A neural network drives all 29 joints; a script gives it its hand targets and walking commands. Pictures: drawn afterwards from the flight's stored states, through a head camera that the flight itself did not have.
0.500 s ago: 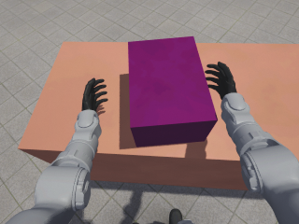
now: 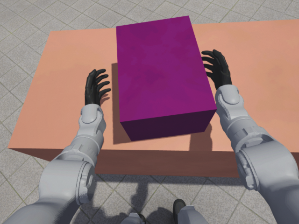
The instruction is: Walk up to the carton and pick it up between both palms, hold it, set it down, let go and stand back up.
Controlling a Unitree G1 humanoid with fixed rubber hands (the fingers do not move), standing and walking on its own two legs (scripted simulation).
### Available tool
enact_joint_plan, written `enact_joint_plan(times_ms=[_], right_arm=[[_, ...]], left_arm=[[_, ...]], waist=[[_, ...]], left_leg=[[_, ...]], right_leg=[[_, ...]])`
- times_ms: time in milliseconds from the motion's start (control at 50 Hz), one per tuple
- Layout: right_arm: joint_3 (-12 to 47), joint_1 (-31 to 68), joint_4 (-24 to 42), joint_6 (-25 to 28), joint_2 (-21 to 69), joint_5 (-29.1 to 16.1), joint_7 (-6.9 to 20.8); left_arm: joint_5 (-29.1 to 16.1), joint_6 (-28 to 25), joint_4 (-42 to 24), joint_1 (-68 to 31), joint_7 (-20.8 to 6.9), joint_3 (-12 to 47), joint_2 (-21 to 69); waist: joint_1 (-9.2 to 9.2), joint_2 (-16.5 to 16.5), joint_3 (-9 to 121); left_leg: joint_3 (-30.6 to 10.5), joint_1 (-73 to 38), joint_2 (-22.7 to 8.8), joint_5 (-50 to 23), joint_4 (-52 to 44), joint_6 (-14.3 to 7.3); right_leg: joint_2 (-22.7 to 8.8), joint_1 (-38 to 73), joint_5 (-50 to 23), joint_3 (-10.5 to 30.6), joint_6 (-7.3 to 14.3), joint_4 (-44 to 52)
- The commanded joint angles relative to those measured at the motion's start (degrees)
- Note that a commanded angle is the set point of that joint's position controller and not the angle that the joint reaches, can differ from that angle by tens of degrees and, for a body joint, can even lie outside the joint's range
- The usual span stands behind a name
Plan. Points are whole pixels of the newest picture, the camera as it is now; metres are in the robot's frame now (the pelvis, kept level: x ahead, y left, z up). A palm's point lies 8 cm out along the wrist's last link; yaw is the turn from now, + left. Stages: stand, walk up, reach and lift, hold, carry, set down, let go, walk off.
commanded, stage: reach and lift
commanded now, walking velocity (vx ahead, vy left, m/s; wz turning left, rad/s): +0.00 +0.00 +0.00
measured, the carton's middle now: (159, 78) +0.51 +0.00 -0.01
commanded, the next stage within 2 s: none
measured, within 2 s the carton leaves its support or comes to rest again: neither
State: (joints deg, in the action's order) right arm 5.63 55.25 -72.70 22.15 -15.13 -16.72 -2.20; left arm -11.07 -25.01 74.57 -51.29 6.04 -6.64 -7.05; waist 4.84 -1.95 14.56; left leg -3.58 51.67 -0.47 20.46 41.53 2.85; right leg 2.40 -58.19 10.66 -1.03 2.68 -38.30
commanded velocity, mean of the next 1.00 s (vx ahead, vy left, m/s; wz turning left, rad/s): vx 0.00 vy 0.00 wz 0.00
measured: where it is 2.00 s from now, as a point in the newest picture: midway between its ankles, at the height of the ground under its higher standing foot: outside the picture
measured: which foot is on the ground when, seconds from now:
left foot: down 0.00-1.00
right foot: down 0.00-1.00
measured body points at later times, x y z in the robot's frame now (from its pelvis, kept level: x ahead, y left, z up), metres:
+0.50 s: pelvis +0.00 +0.00 +0.01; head +0.14 -0.03 +0.44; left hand +0.44 +0.16 +0.02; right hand +0.47 -0.16 +0.03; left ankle -0.03 +0.15 -0.70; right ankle +0.05 -0.09 -0.70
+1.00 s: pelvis +0.02 +0.01 +0.02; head +0.16 +0.00 +0.45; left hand +0.44 +0.16 +0.02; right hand +0.46 -0.15 +0.03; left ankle -0.03 +0.15 -0.70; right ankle +0.05 -0.08 -0.70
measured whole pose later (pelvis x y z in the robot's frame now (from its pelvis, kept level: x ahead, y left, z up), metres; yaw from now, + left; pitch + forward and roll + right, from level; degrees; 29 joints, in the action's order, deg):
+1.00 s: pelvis +0.02 +0.01 +0.02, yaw +0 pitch +25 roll +0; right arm -29.3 48.9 -73.7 34.6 -5.5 21.7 -1.6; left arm 12.3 -36.9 70.6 -44.4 7.5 -29.2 2.7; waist 0.6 -1.5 8.1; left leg -3.8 38.5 -0.6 18.4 32.3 1.8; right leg 2.3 -44.6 9.0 -1.2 2.2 -29.0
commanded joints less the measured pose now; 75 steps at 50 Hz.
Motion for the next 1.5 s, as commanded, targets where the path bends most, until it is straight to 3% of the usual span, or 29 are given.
enact_joint_plan(times_ms=[0, 20, 60, 80, 100, 140, 180, 220, 240, 300, 360, 440, 680, 760, 880, 940, 1100, 1220, 1280, 1320, 1340, 1360, 1480], right_arm=[[-2.8, 25.5, 8.9, 2.0, -0.8, 4.7, -0.2], [-4.1, 26.4, 8.0, 1.9, -0.6, 5.7, -0.4], [-4.2, 25.7, 6.3, 1.6, 1.9, 7.1, -0.8], [-5.6, 26.6, 7.0, 1.9, 2.5, 7.8, -1.1], [-5.5, 27.0, 7.1, 2.0, 3.1, 8.6, -1.2], [-6.6, 26.5, 7.5, 2.1, 4.9, 10.2, -1.5], [-8.0, 26.3, 7.5, 2.2, 7.8, 12.5, -1.4], [-9.3, 27.5, 7.3, 2.2, 14.7, 16.5, -0.5], [-11.1, 26.8, 7.1, 2.7, 19.2, 20.0, 0.1], [-14.5, 23.5, 5.0, 4.3, 35.6, 32.0, 3.9], [-17.4, 20.3, 1.8, 6.3, 41.6, 38.8, 6.2], [-20.0, 16.2, -2.1, 6.6, 43.5, 43.8, 7.1], [-21.6, 9.0, -8.1, 8.4, 44.0, 47.4, 7.7], [-22.3, 8.0, -9.1, 9.0, 43.5, 47.5, 8.2], [-22.2, 6.5, -9.8, 10.3, 42.8, 47.1, 8.4], [-22.0, 6.4, -9.8, 10.2, 43.1, 47.0, 8.3], [-22.4, 5.4, -8.7, 10.6, 43.1, 47.3, 8.2], [-22.5, 5.4, -7.9, 10.8, 43.4, 47.8, 8.1], [-22.9, 5.0, -8.8, 10.7, 43.1, 48.2, 7.9], [-22.7, 4.6, -8.4, 11.0, 43.7, 48.5, 7.9], [-21.2, 2.2, -11.5, 9.0, 44.1, 47.3, 8.3], [-21.7, 2.9, -10.7, 8.4, 43.3, 47.2, 8.4], [-21.3, 2.8, -9.7, 8.3, 43.6, 47.8, 7.7]], left_arm=[[3.1, -3.0, -9.0, -22.4, -0.1, -2.5, -3.5], [4.1, -3.0, -8.3, -23.7, 0.0, -2.9, -3.6], [6.6, -2.9, -5.7, -22.7, 0.1, -5.7, -2.7], [7.4, -3.1, -6.5, -23.9, 0.1, -6.0, -2.0], [8.4, -3.3, -5.6, -24.0, 0.2, -7.5, -2.0], [10.5, -3.2, -5.1, -23.2, 0.4, -9.4, -1.2], [12.1, -3.4, -5.4, -24.1, 0.2, -9.3, 2.0], [14.5, -3.9, -4.0, -26.6, -1.1, -9.8, 6.4], [15.9, -4.4, -5.2, -27.6, -2.1, -8.9, 11.0], [22.9, -5.9, -1.8, -25.6, -6.0, -9.0, 24.9], [26.1, -7.6, 4.2, -21.9, -8.0, -10.1, 29.8], [26.9, -8.5, 5.2, -20.3, -8.1, -11.0, 29.5], [28.8, -8.8, 5.0, -13.7, -7.0, -10.7, 30.3], [30.0, -8.5, 3.5, -12.5, -6.4, -10.1, 32.1], [31.4, -8.1, 2.8, -8.9, -6.1, -9.4, 33.9], [32.1, -7.8, 2.3, -8.3, -6.1, -10.4, 33.6], [33.3, -7.1, 1.0, -6.3, -5.7, -9.8, 35.0], [34.0, -7.0, 0.9, -5.7, -5.6, -11.1, 35.4], [33.8, -6.8, 1.0, -5.4, -5.5, -10.4, 35.7], [34.1, -7.0, 0.6, -5.2, -5.3, -10.2, 36.4], [34.8, -6.2, -0.7, -4.2, -4.8, -11.2, 34.3], [34.4, -5.7, -1.0, -4.5, -4.6, -11.3, 33.8], [33.7, -5.5, -0.7, -4.4, -4.7, -11.8, 33.7]], waist=[[-1.33, 8.3, 52.6], [-2.06, 7.4, 51.7], [-1.04, 8.2, 49.2], [-2.15, 8.1, 50.5], [-0.49, 7.7, 49.8], [-0.72, 9.1, 49.1], [-0.93, 7.5, 48.5], [-1.07, 6.8, 46.8], [-2.56, 6.0, 47.9], [-2.49, 5.0, 43.4], [-2.32, 5.0, 38.2], [-2.37, 6.4, 33.1], [-3.08, 6.4, 25.6], [-2.41, 3.5, 24.4], [-3.00, 3.0, 22.7], [-3.08, 4.3, 21.4], [-3.18, 2.7, 22.0], [-2.38, 3.7, 21.5], [-3.25, 3.4, 21.6], [-3.05, 3.1, 22.8], [-0.79, 0.5, 20.2], [-1.83, 1.6, 20.4], [-1.87, 3.5, 19.8]], left_leg=[[7.0, 2.5, 1.7, -24.0, -2.9, 0.5], [6.8, 3.8, 1.8, -23.2, -3.3, 0.6], [7.1, 6.2, 2.0, -22.1, -3.6, -0.1], [7.1, 6.9, 1.9, -21.5, -3.9, -0.1], [7.3, 7.1, 2.0, -21.9, -4.0, -0.4], [7.5, 6.4, 1.9, -22.2, -3.9, -0.7], [7.6, 4.7, 1.9, -22.8, -4.7, -0.5], [8.0, 6.0, 2.3, -20.7, -5.4, -0.8], [8.1, 5.5, 2.3, -20.0, -5.9, -0.6], [8.7, 4.3, 2.3, -18.0, -8.4, -1.2], [9.0, 5.4, 2.2, -16.3, -9.3, -1.7], [9.0, 5.8, 1.9, -13.0, -11.5, -2.9], [8.3, 0.7, 1.5, -15.7, -13.3, -3.0], [7.9, -3.6, 1.0, -19.0, -13.2, -1.8], [7.3, -5.8, 0.8, -21.4, -13.5, -1.6], [7.4, -3.6, 1.1, -19.6, -14.4, -2.2], [7.4, -5.3, 0.8, -21.2, -15.2, -1.9], [7.5, -4.7, 0.6, -20.9, -16.1, -2.2], [7.6, -4.9, 0.6, -21.2, -15.9, -2.0], [7.6, -4.7, 0.7, -21.4, -15.9, -1.9], [8.1, -5.8, 1.3, -17.6, -18.8, -2.9], [8.0, -6.0, 1.0, -17.6, -19.1, -2.9], [8.4, -4.4, 1.0, -16.4, -20.2, -3.2]], right_leg=[[-2.1, 54.6, -31.8, 1.9, -4.6, -4.0], [-2.3, 55.2, -32.9, 1.9, -4.5, -4.3], [-3.1, 57.5, -33.8, 2.8, -4.7, -4.8], [-3.3, 58.0, -34.7, 2.9, -5.0, -5.1], [-3.3, 58.5, -33.8, 3.0, -4.9, -5.3], [-3.0, 59.1, -34.1, 3.0, -5.1, -5.2], [-3.0, 58.8, -33.6, 2.8, -4.9, -4.2], [-3.9, 59.6, -33.2, 2.9, -4.8, -3.6], [-4.1, 60.2, -33.5, 2.7, -4.9, -3.2], [-4.4, 62.4, -33.7, 1.5, -4.4, -1.7], [-4.6, 63.2, -33.7, 1.4, -3.3, -1.2], [-4.7, 61.8, -30.1, 1.0, -3.5, 0.3], [-3.7, 58.4, -30.6, -0.7, -3.3, 3.2], [-3.1, 54.6, -28.9, -1.6, -2.1, 4.6], [-2.9, 53.7, -30.8, -1.9, -1.6, 6.0], [-3.4, 56.6, -31.4, -1.4, -2.2, 6.0], [-3.4, 56.4, -32.1, -1.6, -1.6, 6.9], [-3.3, 56.9, -31.2, -1.5, -1.6, 7.4], [-3.3, 56.5, -31.7, -1.8, -1.5, 7.6], [-3.3, 57.0, -32.2, -1.8, -1.3, 7.5], [-3.4, 59.0, -29.8, -0.8, -1.8, 8.8], [-3.2, 58.1, -29.3, -1.3, -2.2, 8.9], [-3.4, 59.9, -30.2, -1.1, -2.8, 9.2]])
